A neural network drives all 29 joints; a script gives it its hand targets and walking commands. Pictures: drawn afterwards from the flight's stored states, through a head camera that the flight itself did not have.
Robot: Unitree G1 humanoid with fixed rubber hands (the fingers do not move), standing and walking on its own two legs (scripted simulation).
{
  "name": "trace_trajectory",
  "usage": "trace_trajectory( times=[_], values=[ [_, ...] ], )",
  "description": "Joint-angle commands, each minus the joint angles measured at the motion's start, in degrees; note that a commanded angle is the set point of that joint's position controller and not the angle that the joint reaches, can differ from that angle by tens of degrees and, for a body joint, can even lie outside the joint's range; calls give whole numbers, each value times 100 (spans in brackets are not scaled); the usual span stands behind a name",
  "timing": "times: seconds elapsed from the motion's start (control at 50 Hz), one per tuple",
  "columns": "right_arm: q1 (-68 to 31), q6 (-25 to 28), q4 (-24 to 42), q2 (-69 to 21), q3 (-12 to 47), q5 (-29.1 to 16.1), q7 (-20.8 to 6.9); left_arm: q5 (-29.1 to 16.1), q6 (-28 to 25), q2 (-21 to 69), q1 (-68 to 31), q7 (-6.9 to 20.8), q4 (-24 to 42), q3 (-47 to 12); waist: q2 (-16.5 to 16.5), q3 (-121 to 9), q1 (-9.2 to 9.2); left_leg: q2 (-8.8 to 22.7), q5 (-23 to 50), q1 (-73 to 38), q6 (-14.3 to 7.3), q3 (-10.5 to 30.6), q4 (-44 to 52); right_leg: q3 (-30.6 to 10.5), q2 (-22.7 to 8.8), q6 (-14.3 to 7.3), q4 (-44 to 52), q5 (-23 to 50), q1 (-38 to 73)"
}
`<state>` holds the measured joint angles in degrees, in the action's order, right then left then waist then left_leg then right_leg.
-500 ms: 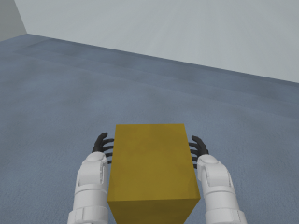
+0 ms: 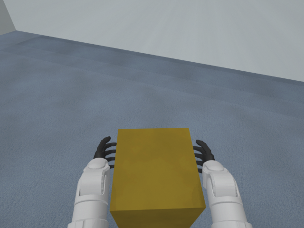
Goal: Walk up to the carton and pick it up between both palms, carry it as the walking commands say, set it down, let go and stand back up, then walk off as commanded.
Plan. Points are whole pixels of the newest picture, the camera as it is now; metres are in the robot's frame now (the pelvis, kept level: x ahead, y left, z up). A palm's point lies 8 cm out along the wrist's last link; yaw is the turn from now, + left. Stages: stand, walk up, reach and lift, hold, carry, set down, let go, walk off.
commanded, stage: reach and lift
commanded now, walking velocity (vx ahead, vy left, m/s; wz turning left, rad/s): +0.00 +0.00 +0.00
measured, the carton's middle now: (154, 182) +0.28 +0.00 -0.03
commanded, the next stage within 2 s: hold in 0.58 s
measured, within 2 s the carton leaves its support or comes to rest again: neither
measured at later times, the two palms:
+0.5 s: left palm (101, 167) +0.28 +0.14 +0.06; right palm (211, 170) +0.27 -0.15 +0.05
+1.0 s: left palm (102, 163) +0.29 +0.14 +0.06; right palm (211, 169) +0.28 -0.15 +0.05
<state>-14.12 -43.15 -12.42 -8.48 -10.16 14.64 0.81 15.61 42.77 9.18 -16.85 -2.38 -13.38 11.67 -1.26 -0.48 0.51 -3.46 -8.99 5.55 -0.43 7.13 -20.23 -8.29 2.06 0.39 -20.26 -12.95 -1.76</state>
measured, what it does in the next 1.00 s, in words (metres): stands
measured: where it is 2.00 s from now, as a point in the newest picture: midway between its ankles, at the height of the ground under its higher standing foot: outside the picture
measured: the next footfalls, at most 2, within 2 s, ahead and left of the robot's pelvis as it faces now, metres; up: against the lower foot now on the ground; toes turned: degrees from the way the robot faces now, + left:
left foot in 1.94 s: +0.00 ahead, +0.05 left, +0.00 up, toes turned +31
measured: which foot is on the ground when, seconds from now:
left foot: down 0.00-1.00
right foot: down 0.00-1.00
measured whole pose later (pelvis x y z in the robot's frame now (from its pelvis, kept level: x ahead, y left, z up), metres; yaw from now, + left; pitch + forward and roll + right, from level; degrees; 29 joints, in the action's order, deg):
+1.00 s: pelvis -0.01 +0.00 +0.00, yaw +0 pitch -6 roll +0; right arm -16.0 -44.1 -14.4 -8.9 -12.1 16.1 0.3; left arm 17.4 42.9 10.0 -19.5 -1.8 -16.5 13.9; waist -1.0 -0.6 -0.1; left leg -3.6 -9.6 6.3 -0.5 6.3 -22.5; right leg -7.9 2.0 0.4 -23.6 -14.0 -3.1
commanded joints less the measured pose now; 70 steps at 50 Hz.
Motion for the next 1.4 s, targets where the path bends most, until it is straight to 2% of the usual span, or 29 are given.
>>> trace_trajectory(
  times=[0.0, 0.02, 0.12, 0.14, 0.26, 0.32, 0.38, 0.48, 0.54, 0.6, 0.7, 0.72, 0.82, 0.84, 0.9, 0.92, 0.94, 0.96, 0.98, 1.02, 1.06, 1.12, 1.18, 1.2, 1.22, 1.26, 1.3, 1.34, 1.38],
  values=[
    [-2970, 236, 574, -5050, 2984, -1520, -1413, -1490, -42, 5643, -2069, 1390, 226, -3138, 213, -1562, 153, -114, 2334, -1313, 219, -156, 96, 331, 399, 60, 306, 1768, -197],
    [-2645, 242, 777, -4816, 2993, -1496, -1348, -1552, -18, 5771, -1934, 1368, 182, -3176, 569, -1841, -183, -21, 2681, -1621, 281, -115, 64, 253, 390, 15, 337, 1800, -166],
    [-3118, 258, 1053, -4942, 3079, -1545, -1425, -1537, 1, 5580, -1720, 1445, 60, -3015, -131, -1220, -33, -118, 1104, -879, 215, -237, 234, 362, 357, -17, 344, 860, -123],
    [-3152, 200, 592, -4939, 3063, -1572, -1470, -1406, -24, 5604, -2104, 1473, -16, -3018, 429, -1027, 19, -206, 631, -906, 183, -347, 233, 302, 259, -33, 408, 574, -436],
    [-3343, 272, 360, -5340, 3030, -1569, -1462, -1509, -70, 5730, -2292, 1522, -104, -3058, -87, -1147, 26, -122, 1116, -1070, 118, -264, 65, 299, 250, -31, 267, 921, -575],
    [-3466, 321, 642, -5249, 2976, -1574, -1441, -1394, -82, 5684, -2356, 1581, -92, -3023, 423, -1367, 59, -185, 987, -937, 182, -354, 68, 275, 226, -80, 251, 834, -318],
    [-3453, 219, 572, -5264, 3101, -1530, -1361, -1392, -72, 5552, -2122, 1574, -355, -2868, -265, -979, -51, -139, 724, -635, 64, -297, 101, 339, 187, 61, 304, 1010, -352],
    [-3746, 243, 239, -5175, 2859, -1515, -1333, -1505, -80, 5595, -2687, 1656, -513, -2822, -261, -680, -156, -94, 87, -763, 43, -343, 16, 317, 101, -90, 469, -108, -949],
    [-3669, 369, 621, -5485, 3087, -1505, -1312, -1336, -203, 5522, -2455, 1677, -78, -2850, -183, -1456, 92, -76, 1033, -795, 86, -249, 19, 389, 243, 83, 183, 1222, -379],
    [-3378, 222, 199, -5206, 2693, -1376, -1340, -1328, -41, 5479, -2612, 1632, -351, -2868, 404, -1149, -153, -132, -11, -551, 194, -406, 102, 289, 167, -34, 338, 209, -209],
    [-3908, 336, 468, -5442, 3085, -1634, -1473, -1488, -103, 5850, -2821, 1576, -155, -3114, 428, -1519, -112, -129, 185, -757, 145, -290, 44, 302, 196, -75, 134, 414, -450],
    [-3929, 338, 612, -5355, 2975, -1591, -1469, -1300, -71, 5680, -2490, 1571, -309, -2904, 148, -1466, 149, -84, 442, -518, 118, -301, 10, 315, 172, -36, 171, 576, -281],
    [-3698, 216, 125, -5449, 2992, -1484, -1469, -1372, -92, 5721, -2721, 1588, -239, -2932, 147, -1441, 95, -117, 356, -679, 106, -280, 89, 352, 227, -22, 218, 397, -374],
    [-3635, 269, 233, -5314, 3003, -1478, -1465, -1410, -44, 5709, -2489, 1573, -558, -2920, 144, -1115, -181, -92, 198, -714, 90, -266, 49, 318, 251, -48, 223, 311, -525],
    [-3950, 233, 315, -5128, 2734, -1358, -1442, -1413, -61, 5658, -2680, 1611, -530, -2751, -331, -988, -191, 4, -118, -919, 84, -206, 90, 433, 243, -91, 302, -280, -971],
    [-4127, 260, 336, -5136, 2781, -1464, -1493, -1367, -23, 5659, -2733, 1623, -630, -2693, 52, -1115, -33, -92, -361, -880, 176, -311, 66, 431, 219, -154, 273, -392, -723],
    [-4024, 300, 394, -5013, 2759, -1408, -1495, -1300, -66, 5816, -2688, 1624, -698, -2766, 279, -1338, -172, -53, 33, -878, 134, -307, 121, 370, 203, -84, 182, -26, -698],
    [-3988, 240, 288, -5268, 2946, -1404, -1532, -1434, -65, 5786, -2651, 1589, -565, -2731, -388, -1416, 21, 73, -105, -1031, 113, -82, 186, 486, 330, -39, 167, -212, -637],
    [-3620, 247, 238, -5337, 2833, -1443, -1513, -1465, -47, 5924, -2485, 1590, -470, -2946, 205, -932, -79, -86, 461, -669, 158, -276, 116, 373, 247, -101, 140, 234, -699],
    [-3369, 240, 344, -5262, 2859, -1452, -1493, -1452, -4, 5868, -2274, 1558, -414, -2942, 53, -1599, -133, -52, 1155, -1001, 244, -191, 46, 330, 312, -70, 158, 745, -279],
    [-2869, 182, 31, -5082, 2744, -1430, -1505, -1355, 21, 5779, -2083, 1556, -178, -2933, 626, -1047, 15, -125, 1582, -916, 223, -217, 52, 275, 243, -108, 242, 1313, -593],
    [-2754, 141, 413, -5048, 2894, -1485, -1410, -1679, 40, 5741, -1798, 1514, -86, -3192, -133, -1197, -135, 0, 1808, -1417, 227, -118, 104, 346, 379, -31, 314, 1266, -393],
    [-2972, 215, 1039, -5072, 3205, -1595, -1349, -1582, 58, 5764, -1963, 1498, 157, -3136, 420, -1520, -67, -163, 2025, -1357, 200, -208, 61, 277, 281, 28, 275, 1924, -219],
    [-3141, 196, 1431, -5050, 3290, -1662, -1341, -1537, 32, 5606, -1607, 1497, 192, -3040, -139, -1449, -24, -113, 1523, -1243, 204, -232, 117, 331, 340, 46, 289, 1496, -147],
    [-3512, 150, 1273, -5035, 3433, -1846, -1355, -1754, -12, 5487, -2098, 1501, 510, -3310, 390, -1401, -60, 967, 1511, -207, -57, 31, -636, 297, -620, 29, -494, 836, -558],
    [-3154, 70, 1400, -4974, 3622, -1886, -1325, -1987, 93, 5529, -2218, 1471, 786, -3621, 145, -1340, -24, 1253, 785, 839, -90, 576, -728, 411, -544, -40, -738, -3, -754],
    [-3482, -214, 1987, -4741, 3883, -2180, -1314, -2101, 377, 5523, -2129, 1421, 1034, -3942, 400, -1593, 5, 1230, 706, 1234, -29, 505, -857, 446, -699, -95, -924, 138, -755],
    [-3315, -603, 2157, -4779, 4041, -2375, -1291, -2326, 697, 5467, -2372, 1358, 1373, -4073, -293, -1544, -7, 505, -385, 2040, 26, -96, -2146, -407, -1247, -534, -154, 200, -931],
    [-3334, -958, 2499, -4824, 4199, -2625, -1278, -2292, 1017, 5274, -1882, 1244, 1531, -4020, -747, -1826, -86, 460, -1211, 1830, -10, -559, -1918, -79, -1360, -767, -383, 502, -1315]
  ],
)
